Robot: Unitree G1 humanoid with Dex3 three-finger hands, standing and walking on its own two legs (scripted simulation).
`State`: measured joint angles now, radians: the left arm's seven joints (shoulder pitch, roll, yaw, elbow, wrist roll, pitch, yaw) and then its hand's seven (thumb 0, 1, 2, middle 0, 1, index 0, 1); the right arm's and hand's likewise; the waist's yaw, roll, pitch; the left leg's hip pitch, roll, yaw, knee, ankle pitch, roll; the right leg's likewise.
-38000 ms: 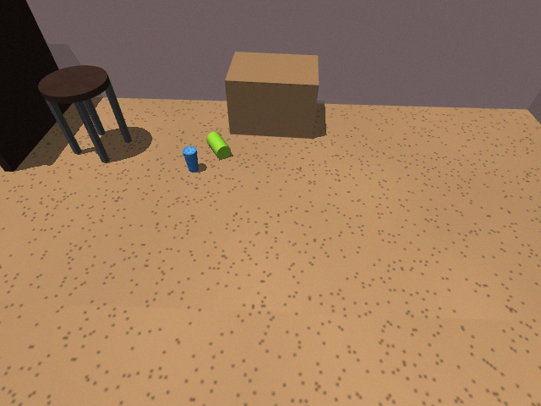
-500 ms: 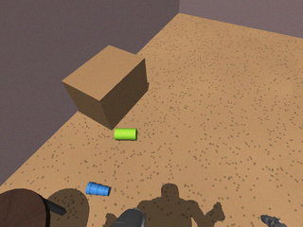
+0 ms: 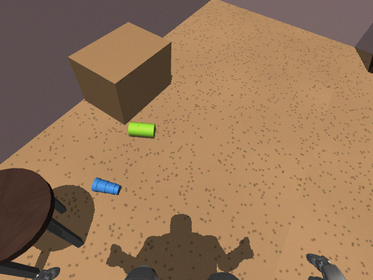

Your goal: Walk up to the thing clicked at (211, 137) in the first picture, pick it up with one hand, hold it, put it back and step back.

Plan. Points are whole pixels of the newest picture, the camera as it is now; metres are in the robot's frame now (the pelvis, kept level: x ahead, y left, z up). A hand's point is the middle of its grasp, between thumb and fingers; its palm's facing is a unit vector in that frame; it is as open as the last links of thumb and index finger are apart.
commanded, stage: step back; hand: left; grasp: from above
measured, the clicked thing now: (142, 129) +1.00 +0.25 -0.72
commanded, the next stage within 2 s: stand in 1.20 s
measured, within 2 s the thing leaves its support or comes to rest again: neither
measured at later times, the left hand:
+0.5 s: hand out of the picture -0.04 +0.27 -0.14, palm faces +0.07 -0.91 -0.40, open 7.4 cm
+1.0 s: hand out of the picture +0.03 +0.24 -0.14, palm faces +0.11 -0.92 -0.39, open 7.4 cm
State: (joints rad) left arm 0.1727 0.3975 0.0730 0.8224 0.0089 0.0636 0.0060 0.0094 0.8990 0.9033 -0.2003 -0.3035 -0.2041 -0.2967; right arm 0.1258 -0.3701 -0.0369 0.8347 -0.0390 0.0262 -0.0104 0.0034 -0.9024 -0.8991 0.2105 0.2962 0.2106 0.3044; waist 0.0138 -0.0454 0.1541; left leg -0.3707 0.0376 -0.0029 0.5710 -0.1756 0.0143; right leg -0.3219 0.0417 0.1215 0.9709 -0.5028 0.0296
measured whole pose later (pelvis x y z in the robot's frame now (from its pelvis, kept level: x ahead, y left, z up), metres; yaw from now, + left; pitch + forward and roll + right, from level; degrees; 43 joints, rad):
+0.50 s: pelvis -0.07 -0.01 +0.00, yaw +3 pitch -3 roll +2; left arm 0.25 0.40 0.07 0.95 0.02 0.01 -0.01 0.01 0.90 0.90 -0.20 -0.30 -0.20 -0.30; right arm 0.26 -0.35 -0.06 0.98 -0.04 -0.01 0.03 0.01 -0.91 -0.90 0.21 0.30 0.21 0.30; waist 0.02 -0.03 0.07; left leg -0.22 -0.04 -0.02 0.54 -0.28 0.01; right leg -0.29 -0.05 0.02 0.80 -0.48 -0.02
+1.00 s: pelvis -0.02 -0.03 +0.00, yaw +5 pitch -2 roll +0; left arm 0.18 0.34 0.04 0.97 0.01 -0.05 0.01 0.01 0.89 0.90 -0.20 -0.30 -0.21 -0.30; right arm 0.19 -0.39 -0.05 1.00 -0.02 0.01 0.01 0.00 -0.91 -0.90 0.20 0.30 0.20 0.30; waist 0.02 0.04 0.09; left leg -0.31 0.03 -0.03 0.66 -0.37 0.00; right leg -0.24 -0.04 -0.07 0.62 -0.34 -0.01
